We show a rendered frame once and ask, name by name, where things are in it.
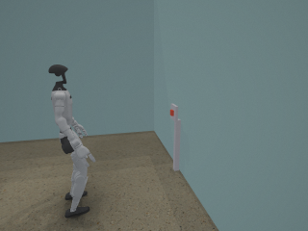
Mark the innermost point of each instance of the right robot forearm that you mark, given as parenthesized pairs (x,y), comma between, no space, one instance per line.
(64,128)

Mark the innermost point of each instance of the left robot forearm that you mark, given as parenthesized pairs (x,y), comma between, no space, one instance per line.
(74,123)

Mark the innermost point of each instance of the right robot hand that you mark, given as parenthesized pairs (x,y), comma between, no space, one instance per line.
(82,152)

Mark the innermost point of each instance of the panel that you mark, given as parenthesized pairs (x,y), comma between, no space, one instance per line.
(176,137)

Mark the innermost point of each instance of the left robot foot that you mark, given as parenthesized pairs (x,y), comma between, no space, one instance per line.
(68,196)

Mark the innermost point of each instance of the right robot upper arm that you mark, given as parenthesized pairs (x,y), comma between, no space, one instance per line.
(59,99)

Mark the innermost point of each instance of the robot left shin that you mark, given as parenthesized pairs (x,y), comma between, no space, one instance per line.
(72,179)

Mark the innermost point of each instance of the left robot hand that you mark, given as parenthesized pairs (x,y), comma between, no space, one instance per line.
(78,129)

